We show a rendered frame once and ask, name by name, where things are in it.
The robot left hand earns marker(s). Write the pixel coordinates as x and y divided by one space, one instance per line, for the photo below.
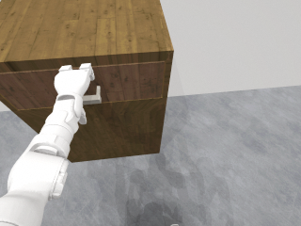
76 81

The left robot forearm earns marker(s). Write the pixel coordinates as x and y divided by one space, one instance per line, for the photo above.
57 133

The drawer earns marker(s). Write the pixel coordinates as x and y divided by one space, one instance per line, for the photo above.
118 82

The handle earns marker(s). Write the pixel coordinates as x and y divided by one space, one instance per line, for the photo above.
93 99

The cabinet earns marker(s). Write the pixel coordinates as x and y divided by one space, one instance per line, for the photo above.
48 34

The robot left upper arm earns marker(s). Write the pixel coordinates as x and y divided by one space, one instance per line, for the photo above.
39 178

